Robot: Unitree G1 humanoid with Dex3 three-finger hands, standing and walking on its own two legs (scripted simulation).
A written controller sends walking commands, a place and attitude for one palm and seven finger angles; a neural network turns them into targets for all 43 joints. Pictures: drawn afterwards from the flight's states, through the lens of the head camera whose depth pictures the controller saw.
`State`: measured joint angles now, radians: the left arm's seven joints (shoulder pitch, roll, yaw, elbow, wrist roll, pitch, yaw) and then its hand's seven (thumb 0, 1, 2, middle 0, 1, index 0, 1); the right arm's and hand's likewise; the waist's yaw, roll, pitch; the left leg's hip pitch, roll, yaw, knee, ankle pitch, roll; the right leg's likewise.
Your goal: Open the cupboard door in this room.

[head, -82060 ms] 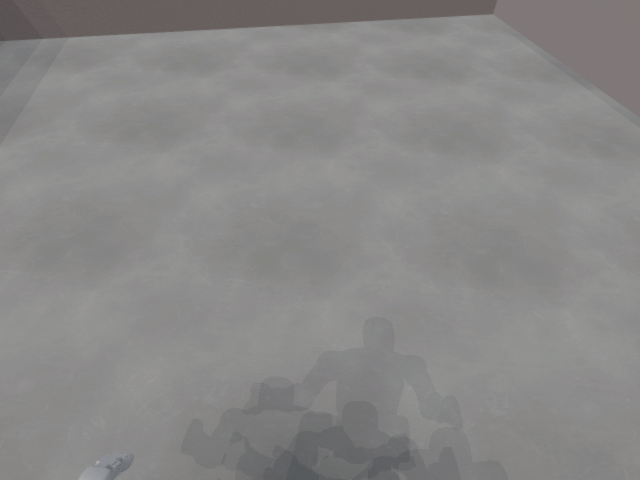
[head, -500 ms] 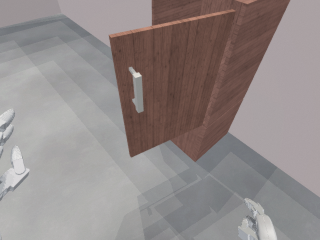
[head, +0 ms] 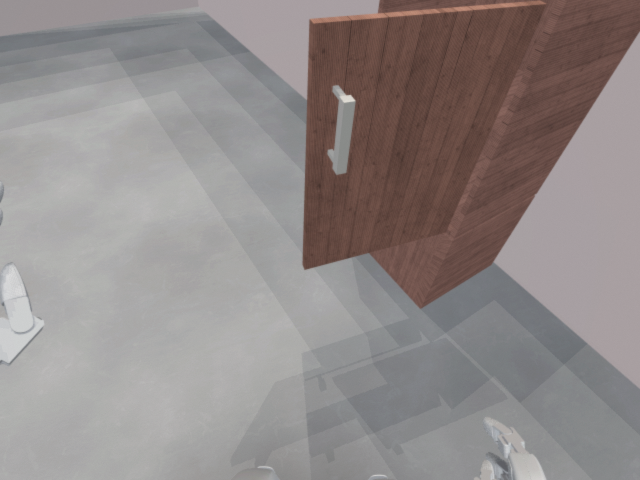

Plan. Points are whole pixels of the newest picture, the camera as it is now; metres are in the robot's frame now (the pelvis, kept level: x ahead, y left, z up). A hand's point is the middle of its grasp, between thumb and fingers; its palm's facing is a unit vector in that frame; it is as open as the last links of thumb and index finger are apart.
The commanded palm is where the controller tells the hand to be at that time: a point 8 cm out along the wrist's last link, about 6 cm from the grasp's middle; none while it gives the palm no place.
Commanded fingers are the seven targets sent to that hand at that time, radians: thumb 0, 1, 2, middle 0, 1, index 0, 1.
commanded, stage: stop stepping back and stand still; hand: left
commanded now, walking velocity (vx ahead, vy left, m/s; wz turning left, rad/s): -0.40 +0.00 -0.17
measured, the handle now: (338, 131) +0.65 +0.03 +0.09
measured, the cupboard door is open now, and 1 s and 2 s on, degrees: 77 77 77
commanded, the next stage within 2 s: let the arm hang, fingers relaxed in 1.00 s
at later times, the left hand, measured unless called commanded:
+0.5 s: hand (65, 408) +0.13 +0.19 +0.20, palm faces +0.32 -0.79 -0.52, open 7.4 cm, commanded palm +0.08 +0.24 +0.20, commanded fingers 0.00 0.90 0.90 -0.20 -0.30 -0.20 -0.30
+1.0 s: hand (80, 468) +0.10 +0.18 +0.18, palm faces +0.35 -0.79 -0.50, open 7.4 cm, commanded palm +0.04 +0.21 +0.20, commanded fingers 0.00 0.90 0.90 -0.20 -0.30 -0.20 -0.30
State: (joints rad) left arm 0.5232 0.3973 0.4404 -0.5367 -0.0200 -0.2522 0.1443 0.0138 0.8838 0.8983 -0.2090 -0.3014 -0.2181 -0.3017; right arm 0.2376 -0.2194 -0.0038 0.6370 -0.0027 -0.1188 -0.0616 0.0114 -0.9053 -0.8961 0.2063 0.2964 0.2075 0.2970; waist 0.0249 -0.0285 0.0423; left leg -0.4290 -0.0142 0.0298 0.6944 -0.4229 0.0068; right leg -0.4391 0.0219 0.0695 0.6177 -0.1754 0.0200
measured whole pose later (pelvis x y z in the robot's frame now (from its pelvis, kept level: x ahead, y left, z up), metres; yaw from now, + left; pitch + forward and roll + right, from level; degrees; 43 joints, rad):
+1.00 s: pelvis -0.14 -0.06 +0.02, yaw -10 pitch +0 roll +2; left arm 0.50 0.38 0.41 -0.31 -0.02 -0.25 0.17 0.01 0.88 0.90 -0.21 -0.30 -0.22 -0.30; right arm 0.25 -0.22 0.00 0.68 0.01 -0.12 -0.08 0.01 -0.91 -0.90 0.20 0.30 0.21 0.30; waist 0.00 0.02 -0.01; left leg -0.32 0.02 0.04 0.63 -0.30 0.01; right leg -0.17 0.06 -0.05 0.45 -0.28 -0.10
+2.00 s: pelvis -0.15 -0.01 +0.03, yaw -8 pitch -2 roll +0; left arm 0.15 0.29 0.01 1.12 0.01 -0.01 0.01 0.01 0.91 0.90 -0.20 -0.30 -0.20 -0.30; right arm 0.18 -0.27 -0.01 1.12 -0.02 0.00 0.00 0.00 -0.91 -0.90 0.21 0.30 0.21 0.30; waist -0.01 0.03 0.04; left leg -0.18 -0.04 0.04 0.35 -0.14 0.05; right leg -0.12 0.02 -0.06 0.36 -0.21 -0.04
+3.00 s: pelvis -0.11 -0.05 +0.03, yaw -9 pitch -1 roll +1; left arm 0.14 0.27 0.00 1.12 0.00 -0.02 0.02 0.00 0.90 0.90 -0.20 -0.30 -0.21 -0.30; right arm 0.14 -0.29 -0.01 1.12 -0.01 0.00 -0.02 0.00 -0.91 -0.90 0.20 0.30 0.21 0.30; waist -0.02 0.02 0.05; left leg -0.09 0.00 0.05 0.32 -0.21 -0.01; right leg -0.02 0.07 -0.04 0.29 -0.25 -0.08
